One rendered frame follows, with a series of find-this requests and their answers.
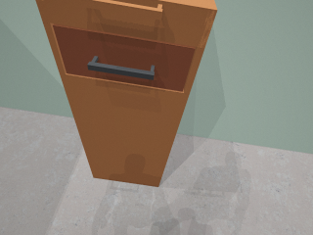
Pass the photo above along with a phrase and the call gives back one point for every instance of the handle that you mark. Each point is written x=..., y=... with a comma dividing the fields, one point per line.
x=146, y=74
x=122, y=8

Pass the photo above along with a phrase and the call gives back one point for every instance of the drawer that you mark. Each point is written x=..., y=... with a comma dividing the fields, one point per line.
x=78, y=47

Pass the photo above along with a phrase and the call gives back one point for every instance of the cabinet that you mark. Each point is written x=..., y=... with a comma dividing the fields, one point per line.
x=127, y=130

